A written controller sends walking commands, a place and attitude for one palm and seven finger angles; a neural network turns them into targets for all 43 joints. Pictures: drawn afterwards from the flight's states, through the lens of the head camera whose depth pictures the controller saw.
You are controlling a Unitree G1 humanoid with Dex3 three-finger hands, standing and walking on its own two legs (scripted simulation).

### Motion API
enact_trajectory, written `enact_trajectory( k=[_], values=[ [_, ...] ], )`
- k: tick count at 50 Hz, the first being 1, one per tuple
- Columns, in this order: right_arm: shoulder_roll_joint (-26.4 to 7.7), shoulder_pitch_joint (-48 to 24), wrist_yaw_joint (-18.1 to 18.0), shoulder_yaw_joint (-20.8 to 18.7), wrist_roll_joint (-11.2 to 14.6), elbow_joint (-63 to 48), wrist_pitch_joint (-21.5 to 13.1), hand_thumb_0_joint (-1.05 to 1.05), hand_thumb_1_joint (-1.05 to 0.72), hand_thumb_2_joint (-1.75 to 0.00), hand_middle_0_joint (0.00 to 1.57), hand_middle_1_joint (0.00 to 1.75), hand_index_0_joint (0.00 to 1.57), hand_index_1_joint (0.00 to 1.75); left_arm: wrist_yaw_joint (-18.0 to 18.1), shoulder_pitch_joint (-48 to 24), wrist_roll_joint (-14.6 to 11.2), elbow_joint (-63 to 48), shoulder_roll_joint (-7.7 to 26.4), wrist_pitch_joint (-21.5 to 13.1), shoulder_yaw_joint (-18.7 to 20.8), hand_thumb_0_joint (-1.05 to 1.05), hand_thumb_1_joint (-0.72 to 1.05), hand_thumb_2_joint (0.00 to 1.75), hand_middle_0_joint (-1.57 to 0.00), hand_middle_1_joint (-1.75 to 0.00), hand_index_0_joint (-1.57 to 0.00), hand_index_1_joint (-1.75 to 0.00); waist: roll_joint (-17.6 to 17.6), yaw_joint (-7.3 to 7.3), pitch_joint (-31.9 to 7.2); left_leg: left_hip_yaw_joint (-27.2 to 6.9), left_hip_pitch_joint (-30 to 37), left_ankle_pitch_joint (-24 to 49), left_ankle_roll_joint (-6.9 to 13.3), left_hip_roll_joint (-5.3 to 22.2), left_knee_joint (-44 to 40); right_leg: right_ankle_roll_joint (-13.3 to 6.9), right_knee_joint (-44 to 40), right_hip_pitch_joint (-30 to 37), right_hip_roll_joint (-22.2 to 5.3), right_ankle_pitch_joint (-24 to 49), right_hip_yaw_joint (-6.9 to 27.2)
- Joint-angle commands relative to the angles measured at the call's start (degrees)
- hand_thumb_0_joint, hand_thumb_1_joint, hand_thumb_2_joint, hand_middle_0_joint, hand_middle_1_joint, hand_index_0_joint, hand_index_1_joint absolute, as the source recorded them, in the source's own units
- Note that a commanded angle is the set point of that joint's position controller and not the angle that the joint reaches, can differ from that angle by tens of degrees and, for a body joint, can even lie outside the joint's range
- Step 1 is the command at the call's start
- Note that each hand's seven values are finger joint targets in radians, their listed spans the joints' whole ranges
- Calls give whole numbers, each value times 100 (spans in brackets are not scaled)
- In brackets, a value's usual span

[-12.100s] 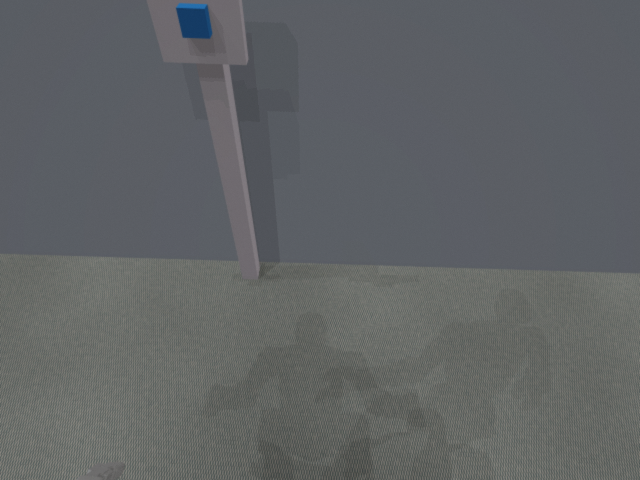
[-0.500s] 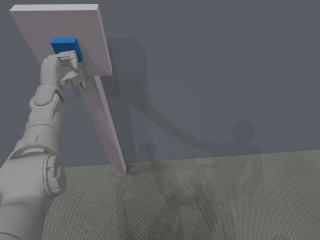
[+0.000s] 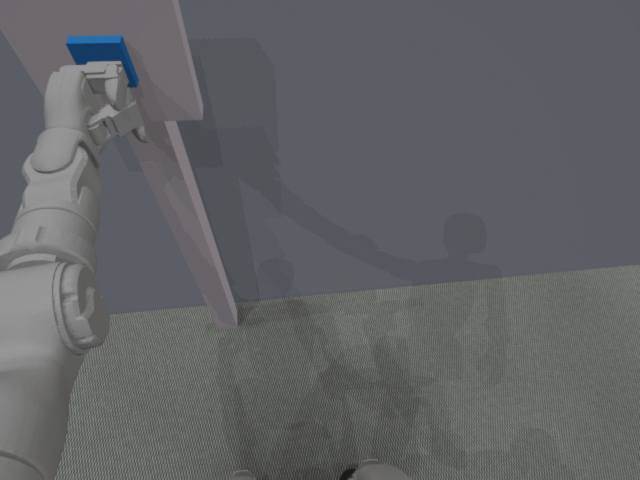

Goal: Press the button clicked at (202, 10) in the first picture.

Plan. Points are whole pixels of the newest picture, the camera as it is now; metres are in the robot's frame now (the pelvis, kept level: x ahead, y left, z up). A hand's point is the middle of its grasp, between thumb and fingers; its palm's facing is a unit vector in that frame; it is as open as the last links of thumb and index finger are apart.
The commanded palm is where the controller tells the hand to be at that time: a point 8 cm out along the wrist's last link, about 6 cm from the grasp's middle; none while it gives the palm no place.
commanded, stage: hold the button down briefly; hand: left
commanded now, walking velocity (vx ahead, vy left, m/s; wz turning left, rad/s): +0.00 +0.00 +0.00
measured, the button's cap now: (106, 58) +0.57 +0.20 +0.19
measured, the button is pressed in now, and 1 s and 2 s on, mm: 10 0 0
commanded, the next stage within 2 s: pull the fist back off the button in 0.04 s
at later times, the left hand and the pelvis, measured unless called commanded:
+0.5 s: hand (134, 117) +0.51 +0.17 +0.16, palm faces +0.04 -1.00 +0.00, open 3.6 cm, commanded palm +0.48 +0.22 +0.16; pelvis +0.01 +0.00 +0.00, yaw -1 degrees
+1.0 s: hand (116, 162) +0.43 +0.18 +0.16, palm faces +0.06 -1.00 +0.01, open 3.1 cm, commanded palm +0.40 +0.22 +0.16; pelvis +0.04 -0.01 +0.01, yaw +0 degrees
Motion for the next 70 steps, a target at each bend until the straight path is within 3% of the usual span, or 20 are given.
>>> enact_trajectory(
  k=[1,4,8,12,20,21,26,28,31,35,37,42,46,53,56,60,63,66,69,70],
  values=[
    [-1002,693,-83,-353,9,-362,-178,0,-90,-90,20,30,20,30,175,-3639,-82,-1363,1407,-289,69,0,90,90,-130,-150,-130,-150,345,-370,-1905,-268,1242,-277,159,-116,-656,-29,-627,285,220,-75,296],
    [-985,686,-63,-358,-2,-358,-230,0,-90,-90,20,30,20,30,183,-3706,-72,-1441,1142,-317,-119,0,90,90,-130,-150,-130,-150,540,-383,-1907,-314,1407,-386,136,-111,-676,-50,-608,97,222,-168,264],
    [-994,720,-53,-362,-20,-326,-269,0,-90,-90,20,30,20,30,212,-3755,-74,-1495,1176,-360,-66,0,90,90,-130,-150,-130,-150,477,-389,-2007,-340,1491,-274,131,-97,-656,-54,-579,107,229,-85,240],
    [-972,696,-18,-373,-34,-358,-291,0,-90,-90,20,30,20,30,197,-3582,-95,-1622,1150,-377,20,0,90,90,-130,-150,-130,-150,603,-261,-2192,-323,1622,-8,126,-118,-604,-80,-523,209,236,102,233],
    [-905,514,15,-413,5,-579,-218,0,-90,-90,20,30,20,30,89,-2720,-192,-2049,1117,-360,212,0,90,90,-130,-150,-130,-150,359,72,-2214,-219,1620,379,140,-136,-594,-119,-454,659,265,477,210],
    [-865,440,23,-410,34,-633,-216,0,-90,-90,20,30,20,30,65,-2529,-224,-2110,894,-329,78,0,90,90,-130,-150,-130,-150,508,111,-2162,-177,1682,431,130,-139,-615,-126,-459,632,262,532,202],
    [-824,275,4,-429,80,-747,-173,0,-90,-90,20,30,20,30,64,-2016,-340,-2470,709,-197,81,0,90,90,-130,-150,-130,-150,223,244,-2077,-130,1733,689,146,-138,-651,-132,-438,890,266,845,179],
    [-789,179,28,-448,83,-829,-165,0,-90,-90,20,30,20,30,68,-1705,-364,-2887,608,-175,90,0,90,90,-130,-150,-130,-150,394,389,-2285,-102,1941,978,127,-154,-638,-156,-390,1046,259,1100,168],
    [-746,1,53,-460,113,-980,-137,0,-90,-90,20,30,20,30,68,-950,-482,-3448,483,-62,142,0,90,90,-130,-150,-130,-150,198,554,-2458,-18,2056,1555,147,-152,-606,-158,-338,1447,269,1719,174],
    [-705,-296,56,-462,169,-1160,-75,0,-90,-90,20,30,20,30,50,-189,-596,-4219,438,211,202,0,90,90,-130,-150,-130,-150,-20,721,-2233,81,1998,1826,182,-164,-651,-163,-367,1855,249,2159,184],
    [-641,-497,50,-451,208,-1255,-54,0,-90,-90,20,30,20,30,53,220,-638,-4624,199,377,70,0,90,90,-130,-150,-130,-150,128,795,-2094,121,2084,1954,172,-167,-714,-160,-385,1917,225,2293,185],
    [-596,-796,-28,-414,237,-1293,-20,0,-90,-90,20,30,20,30,132,579,-728,-5314,-61,784,-107,0,90,90,-130,-150,-130,-150,-99,752,-1808,94,2227,1926,175,-170,-811,-134,-505,1965,198,2308,153],
    [-547,-1059,-109,-383,225,-1347,-45,0,-90,-90,20,30,20,30,152,687,-751,-5926,-82,908,-126,0,90,90,-130,-150,-130,-150,51,815,-1955,87,2470,1928,186,-217,-842,-142,-552,2107,154,2334,183],
    [-473,-1453,-160,-297,271,-1402,-93,0,-90,-90,20,30,20,30,-2,1396,-867,-6264,-592,1183,-539,0,90,90,-130,-150,-130,-150,81,888,-1556,17,2571,1819,143,-235,-962,-168,-637,2051,121,2139,110],
    [-504,-1540,-229,-265,291,-1337,-75,0,-90,-90,20,30,20,30,63,958,-878,-6122,-574,1336,-608,0,90,90,-130,-150,-130,-150,-130,733,-1160,-47,2420,1259,155,-241,-1028,-133,-802,1766,112,1551,116],
    [-478,-1564,-277,-238,241,-1288,-106,0,-90,-90,20,30,20,30,217,577,-793,-6188,-515,1272,-619,0,90,90,-130,-150,-130,-150,-14,732,-1467,-106,2593,1219,152,-262,-1006,-158,-817,1797,106,1350,146],
    [-448,-1579,-272,-212,229,-1257,-120,0,-90,-90,20,30,20,30,247,666,-784,-5904,-558,1201,-595,0,90,90,-130,-150,-130,-150,-36,795,-1476,-102,2510,1200,129,-275,-1053,-162,-805,1872,93,1362,133],
    [-459,-1605,-217,-215,211,-1360,-130,0,-90,-90,20,30,20,30,210,1582,-801,-5868,-237,1168,-165,0,90,90,-130,-150,-130,-150,-91,1095,-1694,-61,2436,1405,128,-265,-1120,-195,-763,2261,78,1597,144],
    [-440,-1741,-182,-215,237,-1505,-136,0,-90,-90,20,30,20,30,126,2005,-850,-6283,-190,1214,-66,0,90,90,-130,-150,-130,-150,-41,1198,-1590,15,2372,1433,123,-261,-1212,-194,-784,2431,73,1707,161],
    [-459,-1746,-174,-209,234,-1518,-133,0,-90,-90,20,30,20,30,106,2200,-877,-6315,-187,1232,-70,0,90,90,-130,-150,-130,-150,-236,1185,-1543,11,2321,1382,138,-251,-1229,-180,-823,2481,83,1651,157]
  ],
)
